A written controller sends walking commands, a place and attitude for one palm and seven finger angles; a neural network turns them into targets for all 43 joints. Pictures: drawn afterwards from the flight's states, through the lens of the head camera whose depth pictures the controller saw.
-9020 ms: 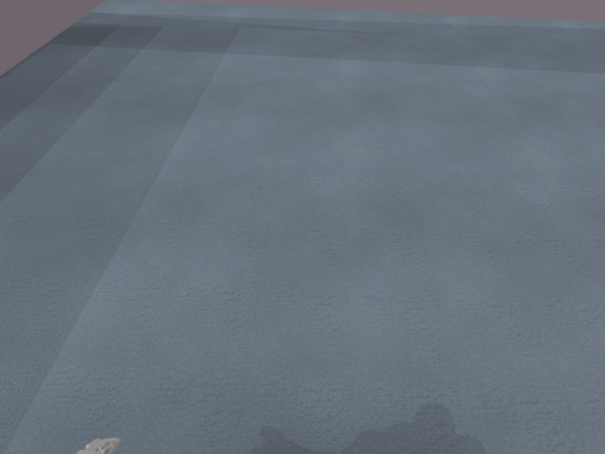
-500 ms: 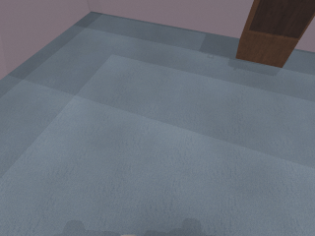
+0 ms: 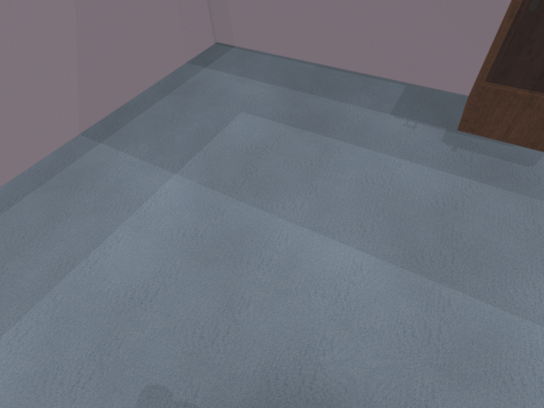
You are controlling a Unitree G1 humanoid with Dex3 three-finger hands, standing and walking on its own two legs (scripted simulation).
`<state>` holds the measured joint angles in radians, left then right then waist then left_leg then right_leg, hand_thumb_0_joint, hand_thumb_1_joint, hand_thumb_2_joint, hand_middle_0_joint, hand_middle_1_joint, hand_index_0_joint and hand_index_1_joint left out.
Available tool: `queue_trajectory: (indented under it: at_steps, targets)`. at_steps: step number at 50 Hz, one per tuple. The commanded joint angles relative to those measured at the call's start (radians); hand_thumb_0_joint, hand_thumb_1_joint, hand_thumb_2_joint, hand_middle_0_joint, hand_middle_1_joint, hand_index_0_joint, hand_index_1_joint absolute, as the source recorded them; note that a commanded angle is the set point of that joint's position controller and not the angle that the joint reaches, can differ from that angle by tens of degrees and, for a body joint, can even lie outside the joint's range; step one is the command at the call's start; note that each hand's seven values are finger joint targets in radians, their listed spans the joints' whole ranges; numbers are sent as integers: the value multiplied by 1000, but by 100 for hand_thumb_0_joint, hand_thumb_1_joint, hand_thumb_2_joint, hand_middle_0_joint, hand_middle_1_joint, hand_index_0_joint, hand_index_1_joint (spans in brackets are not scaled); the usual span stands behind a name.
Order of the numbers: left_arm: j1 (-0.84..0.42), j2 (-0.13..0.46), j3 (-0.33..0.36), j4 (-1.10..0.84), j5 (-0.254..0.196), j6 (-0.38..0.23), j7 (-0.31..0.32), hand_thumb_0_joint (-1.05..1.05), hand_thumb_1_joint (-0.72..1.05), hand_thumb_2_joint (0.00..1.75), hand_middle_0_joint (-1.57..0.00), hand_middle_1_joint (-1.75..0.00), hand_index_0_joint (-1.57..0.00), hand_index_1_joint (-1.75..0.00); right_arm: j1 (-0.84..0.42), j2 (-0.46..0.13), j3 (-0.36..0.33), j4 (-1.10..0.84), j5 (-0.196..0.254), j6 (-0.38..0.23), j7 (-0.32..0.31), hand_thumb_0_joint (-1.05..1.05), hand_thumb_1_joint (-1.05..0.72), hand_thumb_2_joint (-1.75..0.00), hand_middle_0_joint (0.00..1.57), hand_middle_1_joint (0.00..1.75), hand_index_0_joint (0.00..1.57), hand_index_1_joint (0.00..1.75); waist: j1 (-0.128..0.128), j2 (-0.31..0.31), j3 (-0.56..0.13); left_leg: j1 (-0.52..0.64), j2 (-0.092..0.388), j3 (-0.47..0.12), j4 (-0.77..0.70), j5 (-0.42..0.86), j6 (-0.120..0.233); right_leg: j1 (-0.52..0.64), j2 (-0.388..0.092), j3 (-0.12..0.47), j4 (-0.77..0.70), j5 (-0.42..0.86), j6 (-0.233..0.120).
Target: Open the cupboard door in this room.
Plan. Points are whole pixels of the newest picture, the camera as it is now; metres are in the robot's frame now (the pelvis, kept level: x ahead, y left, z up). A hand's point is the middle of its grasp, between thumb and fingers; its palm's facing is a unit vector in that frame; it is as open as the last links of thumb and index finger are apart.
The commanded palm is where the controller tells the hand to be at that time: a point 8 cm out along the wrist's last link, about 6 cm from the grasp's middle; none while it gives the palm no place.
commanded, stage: turn or walk to find it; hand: left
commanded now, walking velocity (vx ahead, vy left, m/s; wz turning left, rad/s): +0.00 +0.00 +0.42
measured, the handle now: out of the picture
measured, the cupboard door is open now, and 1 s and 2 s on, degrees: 0 0 0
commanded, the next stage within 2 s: none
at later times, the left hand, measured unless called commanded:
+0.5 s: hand out of the picture -0.02 +0.23 -0.17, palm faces +0.21 -0.95 -0.24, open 7.4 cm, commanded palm none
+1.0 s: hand out of the picture -0.05 +0.17 -0.15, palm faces +0.39 -0.89 -0.25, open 7.4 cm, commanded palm none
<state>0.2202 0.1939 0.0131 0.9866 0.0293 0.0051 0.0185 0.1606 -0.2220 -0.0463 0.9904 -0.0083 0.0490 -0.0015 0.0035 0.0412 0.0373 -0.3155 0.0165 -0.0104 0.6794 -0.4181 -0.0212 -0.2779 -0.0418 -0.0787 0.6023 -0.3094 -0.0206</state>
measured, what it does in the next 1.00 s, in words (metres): steps on the spot, turning left: left foot, then right foot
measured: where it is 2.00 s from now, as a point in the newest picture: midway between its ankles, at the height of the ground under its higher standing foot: outside the picture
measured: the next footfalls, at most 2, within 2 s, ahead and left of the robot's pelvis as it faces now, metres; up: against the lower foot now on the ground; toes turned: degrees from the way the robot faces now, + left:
left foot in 0.32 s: +0.00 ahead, +0.13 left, +0.00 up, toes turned +11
right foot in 0.72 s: +0.04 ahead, -0.12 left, +0.00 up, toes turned +12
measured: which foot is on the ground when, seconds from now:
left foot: up 0.00-0.30, down 0.32-0.72, up 0.74-1.00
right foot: down 0.00-0.32, up 0.34-0.70, down 0.72-1.00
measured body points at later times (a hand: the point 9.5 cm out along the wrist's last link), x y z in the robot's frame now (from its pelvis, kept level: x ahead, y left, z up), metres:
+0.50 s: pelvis -0.02 +0.02 +0.01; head +0.01 +0.04 +0.46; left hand -0.03 +0.28 -0.15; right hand +0.07 -0.21 -0.13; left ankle -0.04 +0.12 -0.73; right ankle -0.02 -0.12 -0.67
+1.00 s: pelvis -0.04 -0.03 +0.01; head +0.00 -0.04 +0.46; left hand -0.07 +0.21 -0.13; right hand +0.12 -0.26 -0.15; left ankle -0.11 +0.10 -0.67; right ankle +0.00 -0.13 -0.73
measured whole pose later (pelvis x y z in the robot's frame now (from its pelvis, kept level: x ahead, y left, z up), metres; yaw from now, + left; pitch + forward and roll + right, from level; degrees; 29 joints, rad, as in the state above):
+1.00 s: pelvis -0.04 -0.03 +0.01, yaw +24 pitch -1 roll +1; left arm 0.21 0.17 0.02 0.94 0.03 0.01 0.02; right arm 0.18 -0.26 -0.07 0.99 -0.01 0.08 0.02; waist -0.01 0.02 0.09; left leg -0.42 0.04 0.01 0.98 -0.43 -0.06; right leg -0.21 -0.10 -0.19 0.52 -0.29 -0.01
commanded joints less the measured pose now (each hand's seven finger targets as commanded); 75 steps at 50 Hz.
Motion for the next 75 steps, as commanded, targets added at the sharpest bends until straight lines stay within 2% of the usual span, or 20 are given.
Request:
queue_trajectory:
  at_steps: [1, 7, 11, 14, 15, 16, 17, 23, 28, 33, 34, 36, 38, 42, 51, 55, 57, 59, 64, 75]
  targets:
    - [0, 172, 35, -35, -4, -22, 6, 0, 90, 90, -20, -30, -20, -30, 32, -67, -19, -21, -4, -16, -2, 0, -90, -90, 20, 30, 20, 30, -9, -200, 52, -62, 15, -11, 219, -39, 13, -24, -251, 256, -341, 187, -118]
    - [96, 181, 56, 1, -1, -23, 19, 0, 90, 90, -20, -30, -20, -30, -4, -44, -12, -18, 6, -21, -5, 0, -90, -90, 20, 30, 20, 30, 43, -200, -56, -92, 10, 28, 155, -77, -18, 216, -282, 156, -228, 625, -146]
    - [88, 200, 69, 8, 0, -15, 21, 0, 90, 90, -20, -30, -20, -30, 4, -37, -8, -18, 7, -24, -4, 0, -90, -90, 20, 30, 20, 30, 39, -215, -85, -46, 12, 59, 8, -33, -17, 238, -293, 128, -190, 607, -135]
    - [40, 190, 71, 3, -11, -5, 18, 0, 90, 90, -20, -30, -20, -30, 70, -48, -12, 3, 3, -30, -2, 0, -90, -90, 20, 30, 20, 30, -2, -179, -90, 126, 23, 77, -218, 165, -6, 118, -266, 58, -127, 418, -57]
    - [44, 164, 69, -12, -17, 4, 16, 0, 90, 90, -20, -30, -20, -30, 93, -91, -20, 1, -2, -38, 0, 0, -90, -90, 20, 30, 20, 30, -15, -58, -98, 213, 101, -25, -306, 264, 26, 8, -212, -1, -37, 268, -3]
    - [43, 115, 59, -41, -20, 11, 10, 0, 90, 90, -20, -30, -20, -30, 101, -172, -36, -12, -12, -40, -2, 0, -90, -90, 20, 30, 20, 30, -18, 172, -76, 244, 288, -266, -353, 428, 116, -150, -96, -79, 109, -11, 67]
    - [-23, 102, 49, -62, -13, 20, 11, 0, 90, 90, -20, -30, -20, -30, 109, -195, -45, -10, -14, -35, -6, 0, -90, -90, 20, 30, 20, 30, -49, 248, -49, 162, 368, -356, -443, 395, 202, -180, -52, -45, 282, -270, 76]
    - [-22, 100, 54, -43, -13, 20, -2, 0, 90, 90, -20, -30, -20, -30, 59, -161, -35, -23, -12, -47, -23, 0, -90, -90, 20, 30, 20, 30, -14, 98, -63, 230, 228, -196, -349, 605, 190, -235, -42, 47, 395, -134, 90]
    - [-63, 92, 49, -76, -19, 18, 3, 0, 90, 90, -20, -30, -20, -30, 91, -178, -50, -34, -16, -39, -18, 0, -90, -90, 20, 30, 20, 30, -39, 119, -75, 232, 226, -234, -313, 676, 198, -172, -17, 43, 237, -160, 96]
    - [40, 109, 56, -65, -22, 4, 7, 0, 90, 90, -20, -30, -20, -30, 35, -182, -62, -75, -12, -28, -10, 0, -90, -90, 20, 30, 20, 30, 12, 116, -92, 81, 163, -246, -236, 572, 140, 81, 10, 9, -111, 45, 87]
    - [77, 140, 61, -61, -18, -4, 9, 0, 90, 90, -20, -30, -20, -30, 28, -161, -61, -82, -6, -28, -5, 0, -90, -90, 20, 30, 20, 30, 31, 47, -94, -2, 116, -217, -179, 439, 95, 185, -29, 38, -227, 128, 80]
    - [83, 277, 85, -82, 1, -12, 16, 0, 90, 90, -20, -30, -20, -30, 8, -75, -46, -134, -4, -24, 2, 0, -90, -90, 20, 30, 20, 30, 48, -328, -54, -250, -67, -24, 189, -154, -6, 211, -423, 390, -333, 239, -95]
    - [9, 230, 81, -106, -7, -11, 18, 0, 90, 90, -20, -30, -20, -30, -9, -116, -62, -113, -13, 2, 5, 0, -90, -90, 20, 30, 20, 30, 21, -278, 22, -242, -15, -81, 467, -107, 2, 25, -381, 349, -366, 101, -128]
    - [-48, 164, 58, -129, -5, -19, 16, 0, 90, 90, -20, -30, -20, -30, 58, -93, -50, -70, -14, 6, 19, 0, -90, -90, 20, 30, 20, 30, -22, -218, -1, -226, 10, -20, 514, 39, -34, 83, -263, 107, -287, 303, -85]
    - [76, 234, 79, -73, 5, -10, 14, 0, 90, 90, -20, -30, -20, -30, -58, -72, -22, -100, 1, -12, 16, 0, -90, -90, 20, 30, 20, 30, 53, -242, -66, -112, 16, 72, 111, -60, -35, 232, -319, 66, -192, 555, -128]
    - [42, 225, 80, -66, -12, 4, 9, 0, 90, 90, -20, -30, -20, -30, 49, -106, -26, -74, -1, -29, 14, 0, -90, -90, 20, 30, 20, 30, -16, -148, -105, 164, 25, 89, -262, 231, -7, 94, -275, -35, -29, 415, -18]
    - [20, 119, 54, -123, -16, 16, 2, 0, 90, 90, -20, -30, -20, -30, 129, -273, -62, -71, -10, -37, 7, 0, -90, -90, 20, 30, 20, 30, -57, 273, -111, 329, 400, -345, -345, 759, 186, -264, -82, -83, 323, -334, 99]
    - [-76, 134, 58, -122, -13, 33, 9, 0, 90, 90, -20, -30, -20, -30, 121, -238, -57, -50, -12, -35, -15, 0, -90, -90, 20, 30, 20, 30, -64, 209, -71, 231, 349, -312, -344, 645, 217, -284, -80, 45, 487, -280, 88]
    - [-19, 132, 61, -74, -15, 24, -7, 0, 90, 90, -20, -30, -20, -30, 35, -180, -37, -77, -8, -48, -19, 0, -90, -90, 20, 30, 20, 30, -13, 95, -69, 236, 224, -162, -329, 698, 178, -246, -61, 51, 477, -111, 104]
    - [-21, 110, 54, -110, -24, 18, 3, 0, 90, 90, -20, -30, -20, -30, 32, -190, -59, -98, -19, -27, -8, 0, -90, -90, 20, 30, 20, 30, -13, 135, -66, 109, 196, -294, -302, 561, 182, -30, 5, 35, 77, -99, 89]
